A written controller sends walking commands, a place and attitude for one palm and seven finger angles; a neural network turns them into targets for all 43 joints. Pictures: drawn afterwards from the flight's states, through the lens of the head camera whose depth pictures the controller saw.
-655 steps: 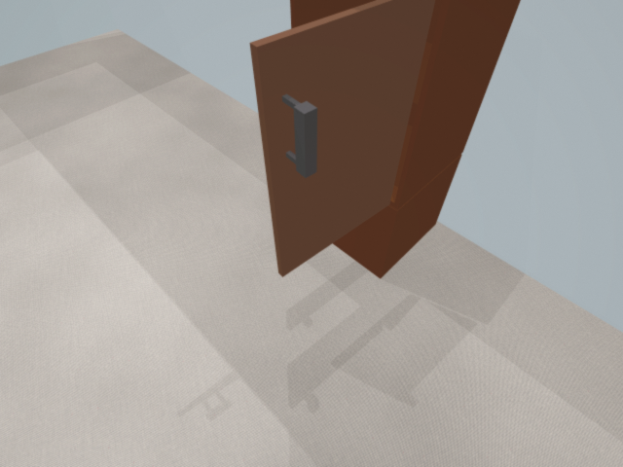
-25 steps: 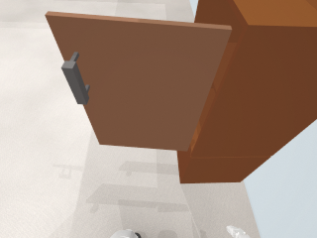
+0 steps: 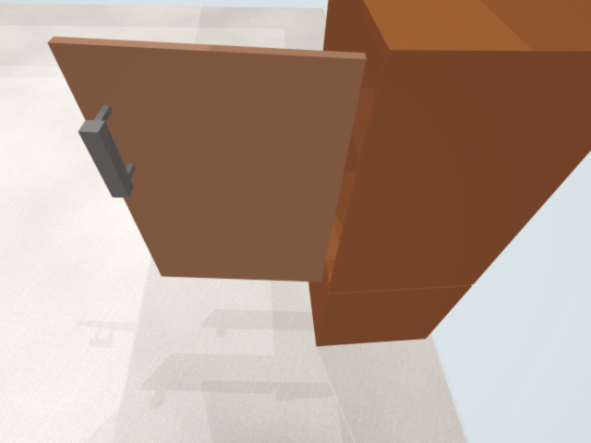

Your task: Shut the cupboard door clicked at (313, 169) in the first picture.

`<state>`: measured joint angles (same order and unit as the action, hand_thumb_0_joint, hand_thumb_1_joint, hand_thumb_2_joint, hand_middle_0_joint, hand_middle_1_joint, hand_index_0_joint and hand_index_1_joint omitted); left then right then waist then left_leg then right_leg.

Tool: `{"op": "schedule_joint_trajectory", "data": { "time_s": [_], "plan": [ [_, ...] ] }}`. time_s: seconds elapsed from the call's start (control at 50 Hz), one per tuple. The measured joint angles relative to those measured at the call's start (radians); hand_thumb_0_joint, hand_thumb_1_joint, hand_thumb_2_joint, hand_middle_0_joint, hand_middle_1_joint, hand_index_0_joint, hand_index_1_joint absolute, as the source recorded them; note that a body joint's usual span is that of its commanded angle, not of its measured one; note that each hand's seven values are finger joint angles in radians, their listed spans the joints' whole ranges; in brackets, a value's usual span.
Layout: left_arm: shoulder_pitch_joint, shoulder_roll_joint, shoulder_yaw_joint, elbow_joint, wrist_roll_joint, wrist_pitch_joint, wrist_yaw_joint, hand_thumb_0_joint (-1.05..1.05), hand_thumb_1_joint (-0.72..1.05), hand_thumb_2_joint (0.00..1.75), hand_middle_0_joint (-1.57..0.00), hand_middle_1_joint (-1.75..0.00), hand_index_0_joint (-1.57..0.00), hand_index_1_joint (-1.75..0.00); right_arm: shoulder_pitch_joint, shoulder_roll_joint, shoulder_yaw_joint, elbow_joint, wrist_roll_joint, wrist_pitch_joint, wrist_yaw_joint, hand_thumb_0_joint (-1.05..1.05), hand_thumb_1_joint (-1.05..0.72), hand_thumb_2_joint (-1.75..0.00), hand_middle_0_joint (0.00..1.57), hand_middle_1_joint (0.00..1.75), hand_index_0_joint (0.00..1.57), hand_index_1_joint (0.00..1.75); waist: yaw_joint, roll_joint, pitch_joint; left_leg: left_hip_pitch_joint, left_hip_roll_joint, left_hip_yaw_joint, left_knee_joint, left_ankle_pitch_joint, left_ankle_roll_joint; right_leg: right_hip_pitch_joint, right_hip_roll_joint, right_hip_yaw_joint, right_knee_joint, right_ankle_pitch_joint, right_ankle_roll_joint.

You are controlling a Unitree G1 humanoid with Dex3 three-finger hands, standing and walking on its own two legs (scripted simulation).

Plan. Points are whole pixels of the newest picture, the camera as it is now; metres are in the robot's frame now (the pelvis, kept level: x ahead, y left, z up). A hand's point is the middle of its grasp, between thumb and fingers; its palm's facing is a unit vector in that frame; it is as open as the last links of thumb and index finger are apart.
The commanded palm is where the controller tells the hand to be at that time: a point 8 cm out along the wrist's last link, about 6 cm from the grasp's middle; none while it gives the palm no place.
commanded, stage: come to a stop and stand still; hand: left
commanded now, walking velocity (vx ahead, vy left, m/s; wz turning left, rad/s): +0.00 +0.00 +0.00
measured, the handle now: (114, 152) +0.50 +0.32 +0.09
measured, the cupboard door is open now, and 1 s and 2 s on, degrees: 84 84 84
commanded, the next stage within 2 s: look again from close up in 0.08 s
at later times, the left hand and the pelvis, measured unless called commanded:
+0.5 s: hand out of the picture -0.02 +0.20 -0.17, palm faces +0.00 -0.98 -0.20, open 7.4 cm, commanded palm none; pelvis -0.03 +0.02 +0.00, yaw -1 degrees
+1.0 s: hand out of the picture -0.04 +0.20 -0.18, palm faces +0.05 -0.99 -0.15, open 7.4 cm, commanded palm none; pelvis -0.02 +0.04 +0.00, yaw +0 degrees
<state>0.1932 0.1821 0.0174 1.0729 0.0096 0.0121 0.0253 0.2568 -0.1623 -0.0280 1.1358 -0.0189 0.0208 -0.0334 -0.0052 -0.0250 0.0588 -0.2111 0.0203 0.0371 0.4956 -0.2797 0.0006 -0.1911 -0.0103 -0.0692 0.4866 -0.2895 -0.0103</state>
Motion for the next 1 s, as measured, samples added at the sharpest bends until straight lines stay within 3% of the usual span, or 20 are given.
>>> {"op": "schedule_joint_trajectory", "data": {
  "time_s": [0.1, 0.16, 0.24, 0.5, 0.8, 1.0],
  "plan": [
    [0.007, -0.005, -0.01, 0.023, 0.002, -0.008, 0.005, 0.01, 0.93, 0.9, -0.2, -0.29, -0.2, -0.3, 0.003, 0.023, 0.015, 0.009, 0.003, -0.008, 0.002, 0.01, -0.91, -0.9, 0.2, 0.3, 0.2, 0.3, 0.009, 0.012, -0.01, 0.017, 0.005, 0.003, -0.037, 0.024, -0.004, 0.024, 0.007, 0.002, -0.055, 0.033, -0.002],
    [0.039, -0.02, -0.023, 0.016, 0.008, -0.036, 0.019, 0.0, 0.92, 0.9, -0.2, -0.29, -0.2, -0.3, -0.004, 0.008, 0.02, -0.039, -0.001, -0.019, 0.003, 0.01, -0.92, -0.9, 0.2, 0.3, 0.2, 0.3, -0.003, 0.038, -0.005, -0.006, 0.01, 0.014, 0.008, 0.006, 0.001, 0.002, 0.009, 0.013, -0.022, 0.03, 0.0],
    [0.072, -0.023, -0.03, 0.01, 0.009, -0.027, 0.016, 0.0, 0.92, 0.9, -0.2, -0.29, -0.2, -0.3, 0.006, -0.006, 0.02, -0.084, 0.002, -0.03, 0.004, 0.01, -0.93, -0.9, 0.2, 0.3, 0.2, 0.3, -0.014, 0.043, -0.018, 0.003, -0.006, 0.021, 0.028, -0.001, 0.012, -0.002, -0.008, 0.02, 0.024, 0.008, 0.009],
    [0.126, -0.01, -0.032, -0.029, 0.014, -0.01, 0.001, 0.0, 0.91, 0.9, -0.2, -0.29, -0.2, -0.3, 0.025, -0.012, 0.031, -0.105, -0.004, -0.021, 0.021, 0.01, -0.92, -0.9, 0.2, 0.3, 0.2, 0.3, 0.006, 0.021, -0.052, -0.014, -0.029, 0.028, -0.008, 0.049, 0.033, -0.026, -0.03, 0.026, 0.005, 0.049, 0.023],
    [0.151, -0.019, -0.039, 0.015, 0.012, -0.017, 0.0, 0.0, 0.91, 0.9, -0.2, -0.29, -0.2, -0.3, 0.047, 0.003, 0.04, -0.04, 0.003, -0.03, 0.02, 0.01, -0.91, -0.9, 0.2, 0.3, 0.2, 0.3, 0.012, 0.001, -0.035, -0.007, -0.038, 0.027, -0.041, 0.068, 0.042, -0.014, -0.037, 0.026, -0.035, 0.072, 0.034],
    [0.176, -0.032, -0.011, -0.002, 0.017, -0.012, -0.002, 0.0, 0.9, 0.9, -0.2, -0.29, -0.2, -0.3, 0.081, 0.003, 0.032, -0.046, -0.007, -0.008, 0.029, 0.01, -0.91, -0.9, 0.2, 0.3, 0.2, 0.3, 0.021, 0.005, -0.046, -0.042, -0.04, 0.022, 0.07, -0.017, 0.045, -0.025, -0.045, 0.018, 0.034, 0.003, 0.037]
  ]
}}
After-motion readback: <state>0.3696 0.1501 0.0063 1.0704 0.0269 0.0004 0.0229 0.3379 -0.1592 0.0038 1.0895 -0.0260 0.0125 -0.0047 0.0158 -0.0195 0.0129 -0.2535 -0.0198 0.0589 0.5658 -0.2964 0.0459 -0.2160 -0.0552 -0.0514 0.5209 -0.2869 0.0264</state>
